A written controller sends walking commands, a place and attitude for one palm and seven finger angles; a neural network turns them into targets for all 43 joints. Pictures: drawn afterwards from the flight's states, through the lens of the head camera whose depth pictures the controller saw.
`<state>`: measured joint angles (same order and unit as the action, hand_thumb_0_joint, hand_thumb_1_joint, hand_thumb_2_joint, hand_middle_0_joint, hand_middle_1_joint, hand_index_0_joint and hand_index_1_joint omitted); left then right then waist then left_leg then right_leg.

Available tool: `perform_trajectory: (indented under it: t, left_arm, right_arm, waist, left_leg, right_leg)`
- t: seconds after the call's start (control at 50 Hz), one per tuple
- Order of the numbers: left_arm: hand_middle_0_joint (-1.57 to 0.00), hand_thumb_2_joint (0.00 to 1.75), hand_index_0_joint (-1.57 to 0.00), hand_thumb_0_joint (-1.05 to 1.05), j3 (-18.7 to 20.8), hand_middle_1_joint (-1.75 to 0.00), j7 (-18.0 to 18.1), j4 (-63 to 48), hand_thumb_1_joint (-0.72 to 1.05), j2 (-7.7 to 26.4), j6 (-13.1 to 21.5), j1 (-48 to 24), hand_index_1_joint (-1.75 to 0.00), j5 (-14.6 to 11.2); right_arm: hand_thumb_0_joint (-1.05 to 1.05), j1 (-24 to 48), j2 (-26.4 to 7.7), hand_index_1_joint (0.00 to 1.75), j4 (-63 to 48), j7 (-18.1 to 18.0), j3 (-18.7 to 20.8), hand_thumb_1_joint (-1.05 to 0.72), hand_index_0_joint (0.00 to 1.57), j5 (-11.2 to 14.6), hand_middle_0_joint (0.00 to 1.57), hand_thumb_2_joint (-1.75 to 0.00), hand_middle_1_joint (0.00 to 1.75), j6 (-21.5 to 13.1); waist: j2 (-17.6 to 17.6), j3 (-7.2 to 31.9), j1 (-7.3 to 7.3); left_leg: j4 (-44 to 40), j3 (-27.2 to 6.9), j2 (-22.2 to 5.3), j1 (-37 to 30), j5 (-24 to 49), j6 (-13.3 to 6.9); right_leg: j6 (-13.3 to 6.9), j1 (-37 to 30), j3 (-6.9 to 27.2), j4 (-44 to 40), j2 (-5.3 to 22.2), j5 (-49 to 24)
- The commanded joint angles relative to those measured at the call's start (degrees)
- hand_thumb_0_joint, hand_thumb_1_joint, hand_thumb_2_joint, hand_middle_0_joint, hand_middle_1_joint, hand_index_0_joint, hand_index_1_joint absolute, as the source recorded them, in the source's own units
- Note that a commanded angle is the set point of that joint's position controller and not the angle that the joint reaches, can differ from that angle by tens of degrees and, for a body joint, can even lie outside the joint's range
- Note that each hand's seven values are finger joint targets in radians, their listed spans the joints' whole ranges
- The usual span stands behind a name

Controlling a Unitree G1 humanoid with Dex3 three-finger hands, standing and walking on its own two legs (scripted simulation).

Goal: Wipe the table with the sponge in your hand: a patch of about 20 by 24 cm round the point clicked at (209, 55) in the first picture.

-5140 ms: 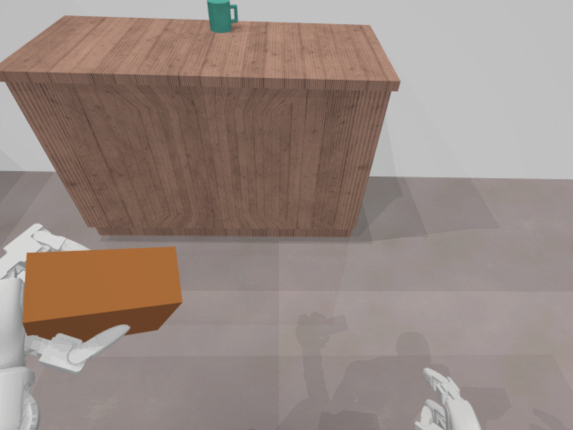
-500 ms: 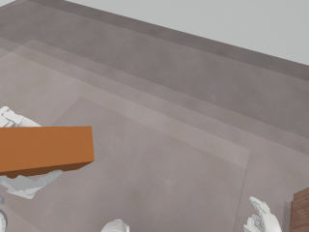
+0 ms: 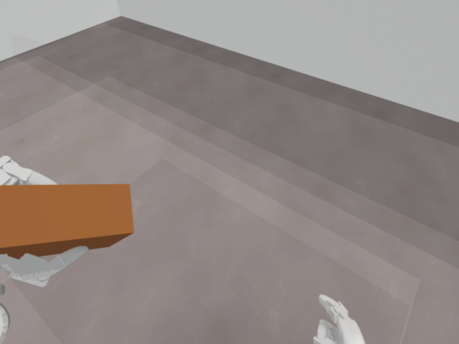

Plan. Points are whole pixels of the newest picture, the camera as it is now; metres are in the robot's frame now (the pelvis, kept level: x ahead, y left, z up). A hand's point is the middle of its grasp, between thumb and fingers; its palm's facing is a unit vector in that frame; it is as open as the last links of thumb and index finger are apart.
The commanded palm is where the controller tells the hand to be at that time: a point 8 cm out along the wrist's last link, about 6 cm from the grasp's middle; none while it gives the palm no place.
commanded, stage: walk to a spot facing it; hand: left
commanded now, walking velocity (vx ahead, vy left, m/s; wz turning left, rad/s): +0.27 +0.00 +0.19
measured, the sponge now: (84, 221) +0.22 +0.22 +0.17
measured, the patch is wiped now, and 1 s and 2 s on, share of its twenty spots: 0.00 0.00 0.00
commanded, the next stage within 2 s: turn to face it in 0.20 s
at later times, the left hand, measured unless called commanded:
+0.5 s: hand (65, 172) +0.30 +0.28 +0.18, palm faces +0.49 -0.76 -0.42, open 10.4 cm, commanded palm +0.24 +0.30 +0.19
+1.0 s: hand (206, 162) +0.35 +0.08 +0.16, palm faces +0.11 -0.84 -0.54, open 10.4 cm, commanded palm +0.29 +0.15 +0.19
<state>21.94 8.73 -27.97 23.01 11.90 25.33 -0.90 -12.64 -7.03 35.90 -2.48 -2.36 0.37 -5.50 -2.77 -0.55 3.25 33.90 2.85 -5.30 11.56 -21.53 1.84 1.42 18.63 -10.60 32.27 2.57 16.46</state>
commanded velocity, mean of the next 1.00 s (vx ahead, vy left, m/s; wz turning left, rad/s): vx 0.06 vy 0.00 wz -0.34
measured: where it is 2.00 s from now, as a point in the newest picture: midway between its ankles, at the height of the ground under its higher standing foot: outside the picture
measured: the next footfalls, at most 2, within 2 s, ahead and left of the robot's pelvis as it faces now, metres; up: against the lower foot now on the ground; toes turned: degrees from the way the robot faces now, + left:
left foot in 0.40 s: +0.17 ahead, +0.14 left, +0.00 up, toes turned +14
right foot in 0.80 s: +0.15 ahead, -0.13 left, +0.00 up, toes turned -16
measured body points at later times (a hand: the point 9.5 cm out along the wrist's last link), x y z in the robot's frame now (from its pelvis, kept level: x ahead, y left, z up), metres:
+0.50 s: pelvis +0.09 +0.01 +0.00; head +0.11 +0.03 +0.45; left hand +0.27 +0.32 +0.20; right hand +0.27 -0.21 -0.08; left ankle +0.13 +0.13 -0.73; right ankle +0.05 -0.09 -0.68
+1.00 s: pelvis +0.07 -0.08 +0.00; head +0.14 -0.13 +0.44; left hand +0.34 +0.12 +0.19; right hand +0.19 -0.37 -0.11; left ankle +0.06 +0.09 -0.60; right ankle +0.11 -0.12 -0.73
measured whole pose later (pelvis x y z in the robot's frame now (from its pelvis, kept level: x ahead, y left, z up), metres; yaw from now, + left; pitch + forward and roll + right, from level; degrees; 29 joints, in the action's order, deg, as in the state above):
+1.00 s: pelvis +0.07 -0.08 +0.00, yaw -14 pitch +0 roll +3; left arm 21.0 8.6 -31.2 21.6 9.7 29.1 -2.7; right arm -5.7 -15.1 33.1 -1.1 2.1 1.1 -0.7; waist -1.0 -9.7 -1.1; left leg 77.9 2.0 -3.5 32.0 -24.9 6.1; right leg -7.3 20.3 -4.2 33.2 -2.5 13.4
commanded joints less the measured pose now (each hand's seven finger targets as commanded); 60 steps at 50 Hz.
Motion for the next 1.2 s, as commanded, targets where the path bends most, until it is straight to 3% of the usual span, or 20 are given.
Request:
perform_trajectory:
  t: [0.0, 0.04, 0.1, 0.16, 0.26, 0.32, 0.36, 0.38, 0.4, 0.42, 0.54, 0.7, 0.76, 0.78, 0.8, 0.82, 0.84, 0.94, 1.06, 1.18]
  left_arm:
    - [-1.2, 1.3, -1.2, 0.0, 3.78, -1.6, 0.6, -6.42, 0.1, 9.74, 0.62, -10.54, -1.6, -0.35]
    - [-1.2, 1.3, -1.2, 0.0, 4.53, -1.6, 0.44, -10.2, 0.1, 10.24, 2.07, -12.75, -1.6, -0.59]
    - [-1.2, 1.3, -1.2, 0.0, 6.54, -1.6, 0.59, -16.03, 0.1, 11.19, 3.88, -5.76, -1.6, -0.63]
    - [-1.2, 1.3, -1.2, 0.0, 9.22, -1.6, 1.57, -19.55, 0.1, 12.02, 4.4, -1.34, -1.6, -0.86]
    - [-1.2, 1.3, -1.2, 0.0, 10.44, -1.6, 3.2, -18.55, 0.1, 9.54, 3.66, 7.03, -1.6, -2.0]
    - [-1.2, 1.3, -1.2, 0.0, 9.23, -1.6, 3.63, -16.39, 0.1, 8.08, 3.36, 5.63, -1.6, -1.93]
    - [-1.2, 1.3, -1.2, 0.0, 7.24, -1.6, 3.29, -17.17, 0.1, 7.16, 4.09, 3.4, -1.6, -1.64]
    - [-1.2, 1.3, -1.2, 0.0, 7.09, -1.6, 3.21, -17.79, 0.1, 7.71, 4.67, 1.81, -1.6, -1.63]
    - [-1.2, 1.3, -1.2, 0.0, 6.78, -1.6, 3.09, -16.09, 0.1, 8.88, 5.08, -0.51, -1.6, -0.91]
    - [-1.2, 1.3, -1.2, 0.0, 7.09, -1.6, 2.64, -12.55, 0.1, 10.05, 4.71, -1.7, -1.6, -0.46]
    - [-1.2, 1.3, -1.2, 0.0, 2.47, -1.6, 0.99, -22.79, 0.1, 7.39, 3.71, -8.64, -1.6, 0.08]
    - [-1.2, 1.3, -1.2, 0.0, 5.27, -1.6, -0.21, -10.91, 0.1, 6.12, 2.18, -2.53, -1.6, -1.41]
    - [-1.2, 1.3, -1.2, 0.0, 4.41, -1.6, -0.67, -9.53, 0.1, 6.13, 1.49, -3.01, -1.6, -1.41]
    - [-1.2, 1.3, -1.2, 0.0, 4.76, -1.6, -0.61, -9.95, 0.1, 7.45, 1.54, -4.21, -1.6, -1.02]
    - [-1.2, 1.3, -1.2, 0.0, 6.3, -1.6, -0.16, -10.43, 0.1, 10.4, 1.59, -4.79, -1.6, -0.78]
    - [-1.2, 1.3, -1.2, 0.0, 9.01, -1.6, 0.48, -10.66, 0.1, 12.27, 1.25, -4.0, -1.6, -1.21]
    - [-1.2, 1.3, -1.2, 0.0, 7.92, -1.6, 0.52, -12.17, 0.1, 10.63, 0.42, -3.61, -1.6, -2.27]
    - [-1.2, 1.3, -1.2, 0.0, 10.95, -1.6, 2.19, -19.29, 0.1, 11.67, 2.95, 3.72, -1.6, -2.98]
    - [-1.2, 1.3, -1.2, 0.0, 13.48, -1.6, 2.48, -15.31, 0.1, 11.7, 4.43, 8.24, -1.6, -4.25]
    - [-1.2, 1.3, -1.2, 0.0, 10.32, -1.6, 1.41, -7.69, 0.1, 9.29, 4.78, 4.86, -1.6, -4.41]
  right_arm:
    - [0.0, 8.98, -9.58, 0.3, -8.69, -1.65, 4.05, -0.9, 0.2, 0.32, 0.2, -0.9, 0.3, -1.11]
    - [0.0, 8.35, -10.37, 0.3, -7.44, -0.99, 4.72, -0.9, 0.2, 0.14, 0.2, -0.9, 0.3, -1.18]
    - [0.0, 9.91, -10.43, 0.3, -7.73, -0.8, 4.45, -0.9, 0.2, 0.18, 0.2, -0.9, 0.3, 0.21]
    - [0.0, 8.86, -9.38, 0.3, -8.98, -0.82, 4.52, -0.9, 0.2, -0.21, 0.2, -0.9, 0.3, 0.71]
    - [0.0, 6.19, -8.42, 0.3, -11.85, -0.88, 5.36, -0.9, 0.2, -0.36, 0.2, -0.9, 0.3, 0.52]
    - [0.0, 3.62, -9.17, 0.3, -11.22, -1.6, 5.86, -0.9, 0.2, -0.26, 0.2, -0.9, 0.3, 0.83]
    - [0.0, 3.49, -10.66, 0.3, -11.96, -2.45, 6.4, -0.9, 0.2, -0.01, 0.2, -0.9, 0.3, 1.23]
    - [0.0, 3.88, -11.97, 0.3, -11.99, -2.37, 6.71, -0.9, 0.2, 0.16, 0.2, -0.9, 0.3, 1.24]
    - [0.0, 3.84, -12.01, 0.3, -12.05, -2.05, 6.17, -0.9, 0.2, 0.19, 0.2, -0.9, 0.3, 1.09]
    - [0.0, 5.23, -11.59, 0.3, -11.05, -2.03, 5.22, -0.9, 0.2, -0.58, 0.2, -0.9, 0.3, 1.06]
    - [0.0, 5.47, -11.57, 0.3, -10.38, 0.18, 5.11, -0.9, 0.2, -0.3, 0.2, -0.9, 0.3, -2.53]
    - [0.0, 4.81, -10.95, 0.3, -11.72, 1.73, 5.19, -0.9, 0.2, -0.2, 0.2, -0.9, 0.3, -2.2]
    - [0.0, 3.81, -10.88, 0.3, -12.02, 1.62, 5.36, -0.9, 0.2, 0.6, 0.2, -0.9, 0.3, -1.6]
    - [0.0, 3.28, -10.08, 0.3, -12.09, 1.69, 5.33, -0.9, 0.2, 0.96, 0.2, -0.9, 0.3, -1.37]
    - [0.0, 4.98, -8.18, 0.3, -13.5, 1.28, 4.5, -0.9, 0.2, 0.92, 0.2, -0.9, 0.3, -1.17]
    - [0.0, 8.01, -8.06, 0.3, -14.01, 0.88, 3.63, -0.9, 0.2, 0.42, 0.2, -0.9, 0.3, -1.32]
    - [0.0, 8.32, -9.38, 0.3, -13.11, 1.1, 4.69, -0.9, 0.2, 1.37, 0.2, -0.9, 0.3, -0.46]
    - [0.0, 10.38, -8.19, 0.3, -11.29, 1.45, 3.73, -0.9, 0.2, 0.48, 0.2, -0.9, 0.3, 2.75]
    - [0.0, 9.79, -11.5, 0.3, -10.92, 1.82, 7.01, -0.9, 0.2, 0.37, 0.2, -0.9, 0.3, 3.98]
    - [0.0, 8.59, -13.23, 0.3, -10.6, 2.49, 7.22, -0.9, 0.2, 0.52, 0.2, -0.9, 0.3, 5.24]
  waist:
    - [21.24, 5.07, -1.37]
    - [12.2, 3.93, -2.69]
    - [6.98, -0.02, -2.76]
    - [6.0, 3.74, -2.91]
    - [9.0, 6.84, -0.93]
    - [8.13, 9.97, -3.05]
    - [-1.53, 12.49, -4.26]
    - [-10.98, 12.98, -3.62]
    - [-10.37, 11.27, -3.35]
    - [-8.27, 8.5, -3.59]
    - [-14.74, 6.04, -2.47]
    - [-11.17, 4.57, -2.6]
    - [-5.29, 6.22, -2.27]
    - [3.1, 7.4, -2.51]
    - [18.57, 7.36, -2.21]
    - [22.04, 7.84, -1.51]
    - [21.35, 10.96, -1.85]
    - [4.4, 15.12, -2.4]
    - [2.84, 12.3, -2.1]
    - [6.44, 8.96, -2.28]
  left_leg:
    - [39.1, -2.31, 4.66, 29.61, -12.0, -1.94]
    - [41.7, -5.4, 0.77, 27.42, -3.59, -1.11]
    - [39.49, -3.33, -0.95, 26.74, 1.01, 0.16]
    - [24.09, 0.12, -1.33, 19.95, 2.43, -0.18]
    - [5.88, 6.91, 1.4, 15.26, 2.71, -0.7]
    - [-5.85, 9.52, 4.0, 3.55, 12.48, -0.37]
    - [-10.03, 1.19, -3.28, -11.14, 23.29, -3.29]
    - [-9.65, -14.21, -16.09, -18.03, 39.73, -9.92]
    - [-12.25, -20.25, -21.61, -15.67, 43.18, -13.78]
    - [-14.26, -18.99, -22.29, -10.16, 35.95, -14.18]
    - [-14.56, 2.41, -15.85, -3.19, 29.91, -7.45]
    - [-12.13, 7.04, -19.14, -2.03, 23.61, -4.56]
    - [0.27, 10.09, -15.65, -2.2, 20.06, -1.62]
    - [10.0, 11.49, -11.3, -0.37, 14.07, -0.2]
    - [22.38, 9.97, -3.55, 14.58, -11.39, 1.95]
    - [32.58, 3.68, 0.23, 22.32, -18.91, 3.33]
    - [37.47, -1.21, 0.02, 21.15, -14.69, 3.59]
    - [48.73, -3.74, 1.37, 28.94, -1.86, 4.34]
    - [50.15, -6.05, 2.22, 29.96, 0.41, 3.86]
    - [40.68, -5.6, 2.78, 25.28, 0.13, 3.43]
  right_leg:
    - [-11.61, -21.11, 39.73, -18.31, 25.18, -3.34]
    - [-10.61, -14.66, 33.1, -19.25, 22.44, 7.9]
    - [-10.41, -9.2, 18.81, -18.3, 19.86, -5.41]
    - [-9.55, -10.65, 8.95, -15.67, 17.79, -14.29]
    - [-9.32, -17.44, 7.1, -9.6, 17.79, -27.5]
    - [-6.15, -15.12, 5.05, -2.5, 12.73, -28.09]
    - [-1.95, -5.6, 2.62, 11.73, 6.39, -16.6]
    - [-0.12, 7.35, 3.31, 20.68, 1.45, 10.8]
    - [-0.66, 11.63, 7.4, 29.15, -0.46, 22.32]
    - [-0.81, 12.28, 9.87, 32.3, 0.87, 19.47]
    - [1.29, 6.99, 5.65, 21.73, 2.06, 5.54]
    - [2.33, 2.91, 2.07, 9.64, -0.12, 5.47]
    - [1.67, -4.27, 1.86, -2.61, -1.29, -4.84]
    - [-0.18, -6.72, 7.14, -8.07, 2.42, -16.14]
    - [-5.63, -15.18, 24.27, -8.13, 12.13, -43.54]
    - [-9.09, -15.85, 31.41, -7.59, 17.79, -58.99]
    - [-5.25, -15.85, 31.48, -7.96, 16.63, -56.78]
    - [-6.01, -26.31, 23.35, -4.38, 11.75, -47.57]
    - [-2.89, -20.73, 28.12, -9.17, 10.27, -37.25]
    - [3.73, -13.37, 30.87, -17.42, 7.22, -15.78]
